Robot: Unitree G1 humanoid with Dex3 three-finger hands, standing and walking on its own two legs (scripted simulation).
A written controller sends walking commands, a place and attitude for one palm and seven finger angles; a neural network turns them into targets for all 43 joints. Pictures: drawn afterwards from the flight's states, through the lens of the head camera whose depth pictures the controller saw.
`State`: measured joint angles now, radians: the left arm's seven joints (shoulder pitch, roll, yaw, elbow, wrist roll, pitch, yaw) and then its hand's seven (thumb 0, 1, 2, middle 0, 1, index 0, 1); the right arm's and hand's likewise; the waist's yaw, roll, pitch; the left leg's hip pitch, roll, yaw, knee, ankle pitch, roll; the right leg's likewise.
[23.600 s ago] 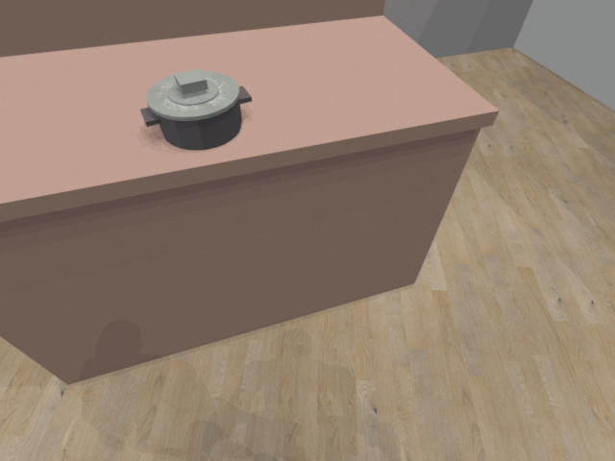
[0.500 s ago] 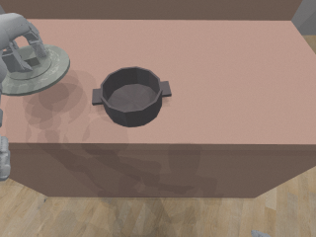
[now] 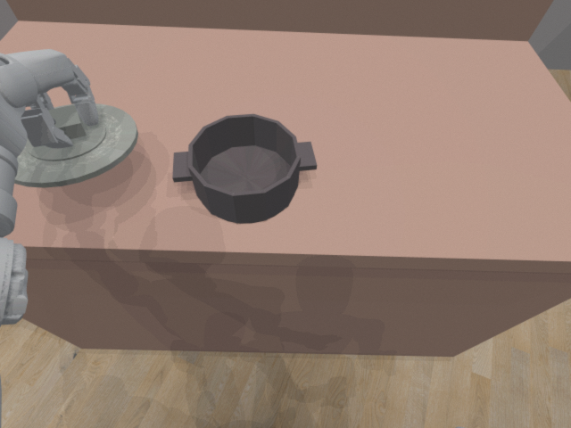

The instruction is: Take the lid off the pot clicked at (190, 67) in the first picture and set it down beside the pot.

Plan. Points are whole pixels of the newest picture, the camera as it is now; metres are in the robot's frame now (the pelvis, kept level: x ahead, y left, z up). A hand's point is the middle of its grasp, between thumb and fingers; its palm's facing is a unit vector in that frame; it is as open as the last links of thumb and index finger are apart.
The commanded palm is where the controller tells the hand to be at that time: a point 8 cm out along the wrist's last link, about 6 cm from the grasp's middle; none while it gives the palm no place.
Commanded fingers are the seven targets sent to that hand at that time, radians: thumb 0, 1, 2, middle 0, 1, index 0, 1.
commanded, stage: lower the lid onto the table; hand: left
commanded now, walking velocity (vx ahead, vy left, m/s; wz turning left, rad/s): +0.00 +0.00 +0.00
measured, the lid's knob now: (60, 124) +0.48 +0.30 +0.14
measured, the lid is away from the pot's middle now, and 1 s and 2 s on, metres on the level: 0.24 0.24 0.24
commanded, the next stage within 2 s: open the fingers wide in 1.76 s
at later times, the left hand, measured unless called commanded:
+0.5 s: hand (65, 137) +0.47 +0.30 +0.13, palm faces -0.47 -0.11 -0.88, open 7.5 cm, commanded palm +0.49 +0.29 +0.22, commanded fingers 0.00 0.54 1.08 -0.78 -0.98 -0.85 -1.05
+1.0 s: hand (81, 147) +0.48 +0.29 +0.10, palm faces -0.49 -0.12 -0.86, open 7.5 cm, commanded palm +0.50 +0.29 +0.18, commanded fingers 0.00 0.54 1.08 -0.78 -0.98 -0.85 -1.05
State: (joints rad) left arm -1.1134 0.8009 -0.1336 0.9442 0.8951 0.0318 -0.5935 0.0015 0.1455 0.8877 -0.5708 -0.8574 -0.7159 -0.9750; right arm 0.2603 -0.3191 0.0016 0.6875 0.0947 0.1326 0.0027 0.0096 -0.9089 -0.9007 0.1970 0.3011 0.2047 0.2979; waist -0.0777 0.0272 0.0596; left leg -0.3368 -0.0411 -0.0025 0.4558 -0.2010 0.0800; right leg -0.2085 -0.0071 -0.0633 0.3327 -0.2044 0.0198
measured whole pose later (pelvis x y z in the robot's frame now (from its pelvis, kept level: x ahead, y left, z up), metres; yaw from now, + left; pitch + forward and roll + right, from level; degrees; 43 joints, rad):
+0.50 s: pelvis +0.00 +0.01 +0.00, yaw -1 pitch +7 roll -3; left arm -1.06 0.80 -0.10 0.96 0.92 -0.02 -0.56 0.00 0.16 0.89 -0.56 -0.85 -0.71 -0.98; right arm 0.29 -0.31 -0.01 0.67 0.09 0.15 0.01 0.01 -0.91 -0.90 0.20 0.30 0.20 0.30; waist -0.10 0.03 0.05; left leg -0.38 -0.04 0.01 0.48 -0.22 0.09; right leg -0.25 -0.01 -0.05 0.35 -0.21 0.03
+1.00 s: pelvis +0.01 +0.01 +0.00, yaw -1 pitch +9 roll -3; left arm -1.05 0.79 -0.08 1.06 0.92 -0.09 -0.50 0.00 0.16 0.89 -0.56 -0.85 -0.71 -0.98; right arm 0.31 -0.31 0.00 0.68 0.08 0.15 0.01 0.01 -0.91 -0.90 0.20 0.30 0.21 0.30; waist -0.11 0.02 0.03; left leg -0.42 -0.04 0.01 0.51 -0.24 0.09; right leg -0.30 -0.01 -0.04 0.39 -0.23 0.03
